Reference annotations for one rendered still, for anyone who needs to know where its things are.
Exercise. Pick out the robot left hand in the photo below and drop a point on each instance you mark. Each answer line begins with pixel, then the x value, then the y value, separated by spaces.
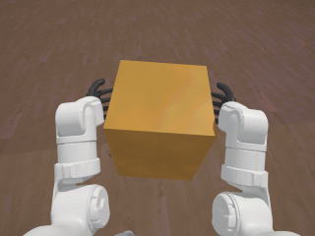
pixel 99 93

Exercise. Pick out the robot right forearm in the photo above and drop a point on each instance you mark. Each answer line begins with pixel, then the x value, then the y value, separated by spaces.
pixel 246 143

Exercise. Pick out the robot left forearm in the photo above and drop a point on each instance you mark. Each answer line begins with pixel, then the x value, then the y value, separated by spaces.
pixel 75 124

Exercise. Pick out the carton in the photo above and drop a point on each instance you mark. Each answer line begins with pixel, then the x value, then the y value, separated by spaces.
pixel 160 122

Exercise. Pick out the robot left upper arm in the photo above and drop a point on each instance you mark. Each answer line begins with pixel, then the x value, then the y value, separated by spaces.
pixel 76 211

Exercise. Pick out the robot right hand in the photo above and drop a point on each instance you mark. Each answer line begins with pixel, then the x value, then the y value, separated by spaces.
pixel 228 97

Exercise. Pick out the robot right upper arm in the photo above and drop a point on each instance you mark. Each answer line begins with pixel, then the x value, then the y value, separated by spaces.
pixel 243 214

